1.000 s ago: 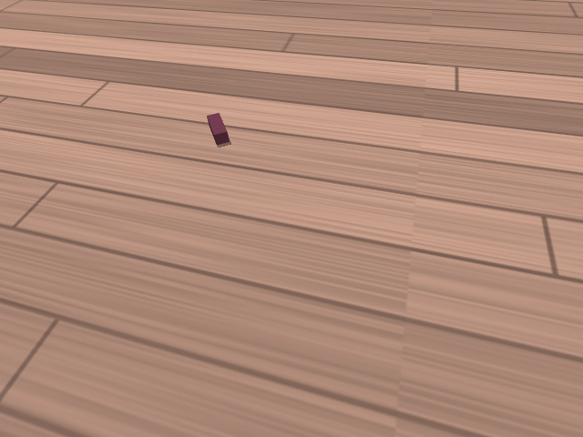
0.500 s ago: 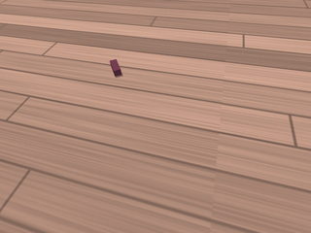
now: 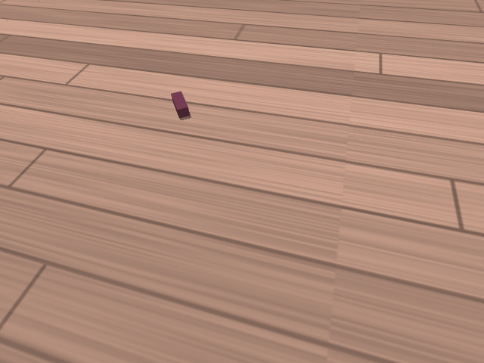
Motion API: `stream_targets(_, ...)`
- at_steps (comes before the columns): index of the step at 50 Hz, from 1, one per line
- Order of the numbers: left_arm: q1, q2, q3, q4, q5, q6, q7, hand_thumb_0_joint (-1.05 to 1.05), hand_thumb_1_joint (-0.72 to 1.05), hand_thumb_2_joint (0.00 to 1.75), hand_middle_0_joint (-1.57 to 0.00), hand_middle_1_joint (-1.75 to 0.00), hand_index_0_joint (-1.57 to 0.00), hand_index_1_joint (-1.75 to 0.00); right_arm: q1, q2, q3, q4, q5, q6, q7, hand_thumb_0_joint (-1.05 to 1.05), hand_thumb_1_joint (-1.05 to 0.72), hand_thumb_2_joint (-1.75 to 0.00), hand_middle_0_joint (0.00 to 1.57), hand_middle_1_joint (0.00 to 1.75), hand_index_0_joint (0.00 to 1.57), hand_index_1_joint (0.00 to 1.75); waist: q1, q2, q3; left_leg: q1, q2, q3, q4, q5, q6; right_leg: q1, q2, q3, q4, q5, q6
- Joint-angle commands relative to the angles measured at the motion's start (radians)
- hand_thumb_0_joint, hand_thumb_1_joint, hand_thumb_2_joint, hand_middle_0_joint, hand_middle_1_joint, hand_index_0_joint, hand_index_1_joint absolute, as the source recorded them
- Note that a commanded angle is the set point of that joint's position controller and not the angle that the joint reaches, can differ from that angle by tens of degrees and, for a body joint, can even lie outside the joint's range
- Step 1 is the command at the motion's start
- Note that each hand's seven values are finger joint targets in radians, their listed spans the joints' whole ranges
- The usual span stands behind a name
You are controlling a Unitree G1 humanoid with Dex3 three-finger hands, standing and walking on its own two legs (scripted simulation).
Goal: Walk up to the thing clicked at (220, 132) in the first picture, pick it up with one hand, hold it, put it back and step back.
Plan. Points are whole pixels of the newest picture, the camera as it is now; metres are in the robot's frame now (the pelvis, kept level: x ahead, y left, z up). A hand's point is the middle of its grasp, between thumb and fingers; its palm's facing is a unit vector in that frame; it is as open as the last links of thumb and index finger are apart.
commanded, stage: stand
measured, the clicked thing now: (180, 104) +1.76 +0.51 -0.75
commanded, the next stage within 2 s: walk up in 0.12 s
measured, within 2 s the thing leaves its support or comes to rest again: neither
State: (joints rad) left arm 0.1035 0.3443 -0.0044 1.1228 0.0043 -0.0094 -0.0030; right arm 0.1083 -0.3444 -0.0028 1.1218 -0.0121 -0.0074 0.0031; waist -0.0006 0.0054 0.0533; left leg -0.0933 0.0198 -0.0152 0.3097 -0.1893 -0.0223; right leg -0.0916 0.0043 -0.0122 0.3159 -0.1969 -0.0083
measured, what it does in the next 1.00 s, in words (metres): steps on the spot, turning left: left foot, then right foot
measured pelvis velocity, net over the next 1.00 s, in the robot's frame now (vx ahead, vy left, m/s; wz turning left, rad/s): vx -0.03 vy -0.04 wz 0.59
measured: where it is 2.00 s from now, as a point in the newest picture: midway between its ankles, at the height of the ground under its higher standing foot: outside the picture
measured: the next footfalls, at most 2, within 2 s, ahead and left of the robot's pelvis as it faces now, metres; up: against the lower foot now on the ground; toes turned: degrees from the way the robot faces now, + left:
left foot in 0.56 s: -0.01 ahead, +0.16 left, +0.00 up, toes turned +20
right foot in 0.90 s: +0.11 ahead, -0.09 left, +0.00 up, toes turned +47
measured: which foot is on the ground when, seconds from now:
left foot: down 0.00-0.30, up 0.32-0.54, down 0.56-0.90, up 0.92-1.00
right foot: down 0.00-0.56, up 0.58-0.88, down 0.90-1.00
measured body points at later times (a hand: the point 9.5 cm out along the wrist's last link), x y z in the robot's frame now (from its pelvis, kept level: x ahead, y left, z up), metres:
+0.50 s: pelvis -0.03 +0.00 -0.02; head +0.01 +0.03 +0.42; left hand +0.02 +0.33 -0.14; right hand +0.13 -0.31 -0.12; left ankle -0.05 +0.14 -0.72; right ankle -0.02 -0.11 -0.75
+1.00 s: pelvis -0.03 -0.04 -0.03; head +0.01 -0.03 +0.41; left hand -0.15 +0.28 -0.13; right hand +0.24 -0.24 -0.14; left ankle -0.08 +0.10 -0.69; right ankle +0.04 -0.14 -0.75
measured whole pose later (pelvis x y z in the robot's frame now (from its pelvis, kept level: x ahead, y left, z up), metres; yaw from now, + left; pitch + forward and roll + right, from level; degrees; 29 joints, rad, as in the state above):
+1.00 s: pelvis -0.03 -0.04 -0.03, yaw +34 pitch -2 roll +0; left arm 0.24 0.39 0.07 0.80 0.03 0.02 -0.03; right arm 0.25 -0.43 -0.06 0.75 -0.02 0.02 -0.03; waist 0.04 0.03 0.12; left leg -0.53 -0.08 -0.14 1.10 -0.49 0.00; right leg -0.31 -0.04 -0.05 0.74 -0.40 -0.01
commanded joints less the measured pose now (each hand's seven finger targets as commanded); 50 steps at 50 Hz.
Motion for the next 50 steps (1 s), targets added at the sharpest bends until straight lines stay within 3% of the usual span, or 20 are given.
stream_targets(1,-0.030,0.215,0.045,-0.062,0.003,-0.025,0.016,0.00,0.90,0.90,-0.20,-0.30,-0.20,-0.30,-0.025,-0.212,-0.035,-0.061,0.005,-0.021,-0.017,0.00,-0.90,-0.90,0.20,0.30,0.20,0.30,0.000,-0.017,-0.101,0.020,0.112,-0.070,-0.012,0.241,0.039,0.033,-0.137,0.086,-0.033,0.269,-0.018)
stream_targets(5,-0.037,0.214,0.045,-0.063,0.002,-0.023,0.016,0.00,0.90,0.90,-0.20,-0.30,-0.20,-0.30,-0.032,-0.207,-0.033,-0.060,0.005,-0.022,-0.017,0.00,-0.90,-0.90,0.20,0.30,0.20,0.30,0.001,-0.002,-0.095,0.016,0.110,-0.070,-0.021,0.221,0.037,0.032,-0.137,0.087,-0.037,0.242,-0.020)
stream_targets(6,-0.109,0.290,0.109,-0.146,-0.001,-0.006,0.001,0.00,0.90,0.90,-0.20,-0.30,-0.20,-0.30,0.027,-0.265,-0.076,-0.142,0.010,-0.013,-0.015,0.00,-0.90,-0.90,0.20,0.30,0.20,0.30,0.010,-0.058,-0.014,-0.206,0.067,-0.140,0.067,0.381,0.075,0.113,-0.095,-0.010,0.104,0.150,-0.022)
stream_targets(12,-0.004,0.224,0.118,-0.259,0.008,0.033,-0.005,0.00,0.90,0.90,-0.20,-0.30,-0.20,-0.30,0.072,-0.299,-0.129,-0.250,-0.025,0.003,-0.018,0.00,-0.90,-0.90,0.20,0.30,0.20,0.30,0.011,0.044,-0.116,-0.251,0.107,-0.311,0.163,0.347,0.162,0.024,-0.059,0.026,0.254,-0.013,-0.048)
stream_targets(14,0.043,0.253,0.131,-0.290,0.019,0.033,-0.010,0.00,0.90,0.90,-0.20,-0.30,-0.20,-0.30,0.019,-0.260,-0.121,-0.300,-0.024,0.009,-0.019,0.00,-0.90,-0.90,0.20,0.30,0.20,0.30,0.062,-0.045,-0.141,-0.397,-0.017,-0.168,0.335,0.187,0.107,0.122,-0.195,0.109,0.125,0.024,-0.129)
stream_targets(15,0.048,0.283,0.137,-0.303,0.027,0.027,-0.010,0.00,0.90,0.90,-0.20,-0.30,-0.20,-0.30,0.016,-0.217,-0.112,-0.324,-0.024,0.014,-0.020,0.00,-0.90,-0.90,0.20,0.30,0.20,0.30,0.078,-0.216,-0.146,-0.449,-0.087,-0.007,0.557,-0.146,0.075,0.121,-0.399,0.198,0.009,0.152,-0.211)
stream_targets(16,0.007,0.309,0.142,-0.343,0.039,0.019,-0.011,0.00,0.90,0.90,-0.20,-0.30,-0.20,-0.30,0.040,-0.225,-0.117,-0.353,-0.035,0.018,-0.023,0.00,-0.90,-0.90,0.20,0.30,0.20,0.30,0.060,-0.211,-0.126,-0.485,-0.006,0.012,0.698,-0.340,0.048,0.071,-0.556,0.251,0.001,0.282,-0.292)
stream_targets(21,-0.069,0.305,0.142,-0.434,0.054,0.000,-0.010,0.00,0.90,0.90,-0.20,-0.30,-0.20,-0.30,0.156,-0.257,-0.138,-0.409,-0.010,0.032,0.030,0.00,-0.90,-0.90,0.20,0.30,0.20,0.30,-0.003,-0.178,-0.060,-0.400,0.064,-0.021,0.620,-0.203,0.016,0.010,-0.361,-0.033,0.107,0.268,-0.166)
stream_targets(23,-0.020,0.304,0.146,-0.442,0.049,0.006,-0.021,0.00,0.90,0.90,-0.20,-0.30,-0.20,-0.30,0.184,-0.240,-0.144,-0.398,-0.013,0.019,0.034,0.00,-0.90,-0.90,0.20,0.30,0.20,0.30,0.022,-0.184,-0.088,-0.301,0.029,0.045,0.491,-0.242,0.027,-0.021,-0.348,-0.082,0.149,0.151,-0.171)
stream_targets(26,-0.026,0.300,0.149,-0.465,0.037,0.030,-0.037,0.00,0.90,0.90,-0.20,-0.30,-0.20,-0.30,0.341,-0.251,-0.164,-0.359,-0.012,-0.001,0.013,0.00,-0.90,-0.90,0.20,0.30,0.20,0.30,-0.044,-0.106,-0.096,-0.044,-0.049,0.131,0.261,-0.101,0.028,-0.209,-0.315,-0.148,0.375,-0.024,-0.130)
stream_targets(27,0.001,0.232,0.132,-0.475,0.029,0.041,-0.039,0.00,0.90,0.90,-0.20,-0.30,-0.20,-0.30,0.400,-0.309,-0.184,-0.356,-0.021,-0.015,0.000,0.00,-0.90,-0.90,0.20,0.30,0.20,0.30,-0.084,0.088,-0.078,0.045,-0.011,-0.019,0.134,-0.100,0.085,-0.348,-0.223,-0.177,0.638,-0.153,-0.071)
stream_targets(28,0.000,0.161,0.117,-0.510,0.026,0.051,-0.045,0.00,0.90,0.90,-0.20,-0.30,-0.20,-0.30,0.378,-0.439,-0.203,-0.391,-0.037,-0.028,-0.019,0.00,-0.90,-0.90,0.20,0.30,0.20,0.30,-0.057,0.350,-0.017,0.023,0.236,-0.512,0.021,0.047,0.176,-0.583,-0.040,-0.146,0.842,-0.491,0.004)
stream_targets(29,-0.027,0.253,0.136,-0.519,0.029,0.059,-0.033,0.00,0.90,0.90,-0.20,-0.30,-0.20,-0.30,0.325,-0.489,-0.204,-0.419,-0.020,-0.034,-0.026,0.00,-0.90,-0.90,0.20,0.30,0.20,0.30,-0.055,0.218,-0.059,-0.099,0.364,-0.770,-0.020,0.038,0.324,-0.518,-0.064,0.077,0.873,-0.479,0.005)
stream_targets(33,0.103,0.265,0.143,-0.423,0.012,0.058,-0.026,0.00,0.90,0.90,-0.20,-0.30,-0.20,-0.30,0.194,-0.351,-0.149,-0.461,-0.008,-0.047,-0.059,0.00,-0.90,-0.90,0.20,0.30,0.20,0.30,0.029,0.144,-0.079,-0.148,0.183,-0.367,0.164,0.126,0.241,-0.428,-0.108,0.072,0.805,-0.287,-0.010)
stream_targets(38,0.072,0.232,0.147,-0.446,0.015,0.051,-0.026,0.00,0.90,0.90,-0.20,-0.30,-0.20,-0.30,0.266,-0.358,-0.144,-0.468,-0.028,-0.043,-0.054,0.00,-0.90,-0.90,0.20,0.30,0.20,0.30,-0.008,0.154,-0.058,-0.229,0.167,-0.413,0.204,0.265,0.255,-0.339,-0.038,0.025,0.663,-0.343,-0.010)
stream_targets(43,0.212,0.209,0.150,-0.403,0.015,0.015,-0.009,0.00,0.90,0.90,-0.20,-0.30,-0.20,-0.30,0.154,-0.334,-0.124,-0.507,-0.015,-0.015,-0.047,0.00,-0.90,-0.90,0.20,0.30,0.20,0.30,0.069,0.140,-0.133,-0.351,0.084,-0.376,0.360,0.260,0.195,-0.076,0.019,-0.014,0.271,-0.185,-0.046)
stream_targets(44,0.251,0.273,0.166,-0.396,0.031,0.005,-0.001,0.00,0.90,0.90,-0.20,-0.30,-0.20,-0.30,0.147,-0.266,-0.106,-0.517,-0.008,-0.008,-0.049,0.00,-0.90,-0.90,0.20,0.30,0.20,0.30,0.094,-0.024,-0.114,-0.440,-0.007,-0.280,0.526,0.114,0.127,-0.025,-0.099,0.157,0.112,-0.239,-0.083)
stream_targets(45,0.223,0.388,0.186,-0.423,0.042,-0.007,0.000,0.00,0.90,0.90,-0.20,-0.30,-0.20,-0.30,0.159,-0.211,-0.091,-0.526,-0.001,-0.005,-0.052,0.00,-0.90,-0.90,0.20,0.30,0.20,0.30,0.075,-0.245,-0.051,-0.629,-0.179,-0.141,0.696,-0.301,0.054,-0.009,-0.364,0.543,-0.013,-0.241,-0.162)
stream_targets(46,0.090,0.432,0.186,-0.449,0.037,-0.006,-0.004,0.00,0.90,0.90,-0.20,-0.30,-0.20,-0.30,0.180,-0.269,-0.113,-0.503,-0.010,-0.005,-0.071,0.00,-0.90,-0.90,0.20,0.30,0.20,0.30,0.028,-0.276,-0.051,-0.618,-0.091,-0.131,0.892,-0.461,0.038,-0.111,-0.543,0.712,-0.058,-0.151,-0.324)
stream_targets(50,0.080,0.334,0.158,-0.414,0.033,-0.030,0.006,0.00,0.90,0.90,-0.20,-0.30,-0.20,-0.30,0.190,-0.290,-0.125,-0.432,-0.001,-0.009,-0.024,0.00,-0.90,-0.90,0.20,0.30,0.20,0.30,0.013,-0.150,0.044,-0.533,-0.031,-0.095,0.846,-0.237,0.023,-0.141,-0.297,0.242,0.072,-0.032,-0.206)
